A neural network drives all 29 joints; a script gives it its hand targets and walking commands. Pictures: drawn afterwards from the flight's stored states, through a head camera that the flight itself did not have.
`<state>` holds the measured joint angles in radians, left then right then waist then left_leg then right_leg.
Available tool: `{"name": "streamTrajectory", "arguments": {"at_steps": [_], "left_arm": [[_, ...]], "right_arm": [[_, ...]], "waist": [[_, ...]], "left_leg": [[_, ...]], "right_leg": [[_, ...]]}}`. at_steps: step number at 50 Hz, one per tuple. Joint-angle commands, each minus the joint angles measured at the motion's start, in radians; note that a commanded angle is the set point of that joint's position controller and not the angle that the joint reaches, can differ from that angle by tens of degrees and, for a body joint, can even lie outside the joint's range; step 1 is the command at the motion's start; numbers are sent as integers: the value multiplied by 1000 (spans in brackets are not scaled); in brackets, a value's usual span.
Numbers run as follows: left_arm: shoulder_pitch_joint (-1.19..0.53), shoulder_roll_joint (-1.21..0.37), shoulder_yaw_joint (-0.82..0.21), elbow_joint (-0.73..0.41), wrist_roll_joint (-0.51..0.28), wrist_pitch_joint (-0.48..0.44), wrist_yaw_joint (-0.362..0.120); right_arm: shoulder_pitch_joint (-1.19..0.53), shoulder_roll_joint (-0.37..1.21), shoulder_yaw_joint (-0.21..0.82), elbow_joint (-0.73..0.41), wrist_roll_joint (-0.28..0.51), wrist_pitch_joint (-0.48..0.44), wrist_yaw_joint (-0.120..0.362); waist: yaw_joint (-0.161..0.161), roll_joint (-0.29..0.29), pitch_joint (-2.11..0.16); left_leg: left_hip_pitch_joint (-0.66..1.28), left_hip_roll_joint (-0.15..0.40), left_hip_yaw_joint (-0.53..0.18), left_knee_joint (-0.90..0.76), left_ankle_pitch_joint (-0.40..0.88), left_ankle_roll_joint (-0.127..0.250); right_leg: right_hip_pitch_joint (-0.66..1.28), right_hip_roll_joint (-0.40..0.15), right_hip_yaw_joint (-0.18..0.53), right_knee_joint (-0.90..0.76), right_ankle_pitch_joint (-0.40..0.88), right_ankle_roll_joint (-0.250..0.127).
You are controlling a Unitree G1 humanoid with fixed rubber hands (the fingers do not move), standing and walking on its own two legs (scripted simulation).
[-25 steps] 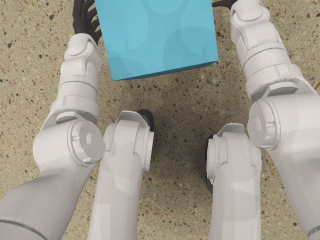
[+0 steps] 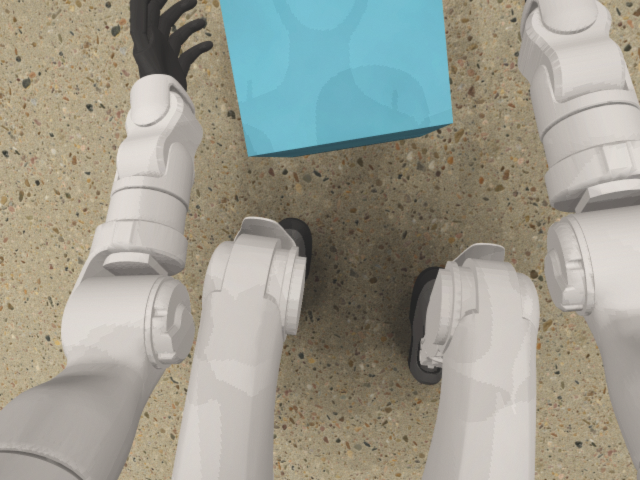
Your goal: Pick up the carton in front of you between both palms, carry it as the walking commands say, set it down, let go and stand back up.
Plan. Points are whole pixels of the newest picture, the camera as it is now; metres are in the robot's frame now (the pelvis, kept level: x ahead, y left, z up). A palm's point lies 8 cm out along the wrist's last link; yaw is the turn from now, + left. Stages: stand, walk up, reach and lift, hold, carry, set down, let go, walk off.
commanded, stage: set down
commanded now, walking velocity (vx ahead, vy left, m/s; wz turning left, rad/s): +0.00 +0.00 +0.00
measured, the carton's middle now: (340, 65) +0.51 +0.06 -0.27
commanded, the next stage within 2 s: let go in 0.82 s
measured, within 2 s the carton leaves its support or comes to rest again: neither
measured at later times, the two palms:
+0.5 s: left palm (27, 24) +0.46 +0.23 +0.02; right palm out of the picture +0.57 -0.14 +0.01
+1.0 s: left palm out of the picture +0.44 +0.23 +0.15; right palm out of the picture +0.55 -0.15 +0.15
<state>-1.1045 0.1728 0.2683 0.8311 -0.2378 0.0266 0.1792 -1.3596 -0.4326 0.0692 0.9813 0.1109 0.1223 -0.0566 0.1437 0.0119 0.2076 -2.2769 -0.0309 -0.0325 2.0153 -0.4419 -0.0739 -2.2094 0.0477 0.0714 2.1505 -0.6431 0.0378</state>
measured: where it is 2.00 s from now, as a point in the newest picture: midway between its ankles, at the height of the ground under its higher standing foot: (356, 319)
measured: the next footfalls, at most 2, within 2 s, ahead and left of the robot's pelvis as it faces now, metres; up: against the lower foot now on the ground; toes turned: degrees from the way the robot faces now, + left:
none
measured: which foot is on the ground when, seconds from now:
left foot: down 0.00-1.00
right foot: down 0.00-1.00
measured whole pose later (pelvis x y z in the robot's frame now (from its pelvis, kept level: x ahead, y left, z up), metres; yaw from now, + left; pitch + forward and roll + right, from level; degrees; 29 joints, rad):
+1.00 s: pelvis +0.05 +0.00 +0.25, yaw -3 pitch +45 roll +0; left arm -0.67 0.04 0.35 0.56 0.04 0.13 0.05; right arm -0.98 -0.27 -0.22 0.87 -0.13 0.17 0.03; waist 0.15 -0.03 -0.16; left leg -1.59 0.00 -0.04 1.09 -0.28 -0.04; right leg -1.54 0.05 0.07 1.17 -0.41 0.03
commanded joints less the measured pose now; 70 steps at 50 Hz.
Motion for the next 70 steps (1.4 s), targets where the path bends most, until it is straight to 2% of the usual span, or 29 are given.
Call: {"name": "streamTrajectory", "arguments": {"at_steps": [1, 4, 8, 12, 18, 24, 40, 43, 47, 51, 53, 58, 63, 70], "left_arm": [[-117, 125, 44, -161, 57, 23, 22], [-114, 77, 50, -164, 86, 36, 18], [-99, 34, 44, -171, 97, 45, 6], [-66, 19, 50, -186, 105, 55, 0], [-7, 34, 77, -265, 123, 77, -5], [50, 26, 90, -326, 132, 103, -22], [167, -37, 122, -341, 209, 111, -72], [196, -52, 123, -339, 234, 104, -85], [316, -52, 109, -360, 274, 92, -121], [491, -20, 67, -404, 307, 75, -175], [556, 8, 39, -432, 314, 68, -204], [720, 56, -45, -462, 292, 53, -263], [905, 78, -129, -453, 249, 21, -285], [1165, 92, -216, -519, 208, -16, -260]], "right_arm": [[-262, -91, -67, -89, -15, 12, 9], [-228, -81, -99, -32, -25, 9, 30], [-205, -79, -122, 13, -43, -3, 48], [-202, -82, -137, 3, -64, -6, 58], [-195, -75, -143, -102, -93, 19, 65], [-150, -52, -155, -174, -118, 52, 76], [-20, -6, -229, -135, -177, 53, 123], [23, 11, -255, -124, -199, 46, 124], [169, 66, -291, -167, -240, 36, 101], [377, 148, -313, -286, -268, 21, 47], [468, 191, -309, -364, -269, 13, 16], [659, 220, -286, -509, -247, -20, -29], [869, 216, -256, -519, -205, -66, -20], [1160, 187, -225, -496, -167, -126, 19]], "waist": [[62, -160, -1237], [53, -114, -1130], [41, -94, -1115], [43, -113, -1165], [62, -182, -1317], [62, -224, -1359], [57, -178, -1227], [46, -163, -1210], [34, -153, -1281], [21, -138, -1295], [16, -124, -1245], [-3, -81, -1016], [-21, -36, -820], [-32, 22, -690]], "left_leg": [[762, -14, 174, -195, 246, -10], [741, -14, 167, -240, 225, -12], [761, -18, 159, -300, 234, -18], [800, -25, 157, -362, 252, -23], [861, -37, 173, -450, 328, -18], [895, -42, 183, -541, 369, -11], [1102, -34, 163, -837, 438, -14], [1149, -33, 159, -883, 448, -13], [1264, -36, 159, -938, 525, -3], [1395, -38, 147, -1005, 575, 18], [1466, -36, 136, -1045, 561, 30], [1648, -19, 94, -1159, 458, 43], [1805, -2, 52, -1256, 418, 45], [2064, 6, 9, -1355, 613, 41]], "right_leg": [[546, 11, -118, -308, 162, -32], [455, 13, -119, -352, 141, -41], [441, 17, -121, -412, 151, -43], [500, 26, -124, -473, 169, -41], [683, 43, -128, -566, 257, -24], [819, 49, -126, -666, 333, -12], [987, 42, -95, -965, 431, -10], [1024, 42, -92, -1019, 450, -11], [1143, 50, -91, -1090, 548, -3], [1256, 57, -90, -1173, 626, 8], [1287, 56, -89, -1223, 604, 11], [1320, 45, -92, -1355, 428, 12], [1367, 36, -93, -1445, 348, -5], [1500, 34, -92, -1538, 440, -23]]}}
